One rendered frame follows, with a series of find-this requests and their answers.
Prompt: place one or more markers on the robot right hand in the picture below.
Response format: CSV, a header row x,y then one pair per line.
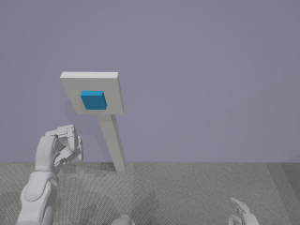
x,y
243,211

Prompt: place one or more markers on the robot left hand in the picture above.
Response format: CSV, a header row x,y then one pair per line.
x,y
49,148

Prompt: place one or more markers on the panel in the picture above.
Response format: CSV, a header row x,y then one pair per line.
x,y
75,82

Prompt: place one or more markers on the button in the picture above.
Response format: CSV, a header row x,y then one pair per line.
x,y
94,100

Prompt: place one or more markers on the robot left forearm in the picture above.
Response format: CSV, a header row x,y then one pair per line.
x,y
38,198

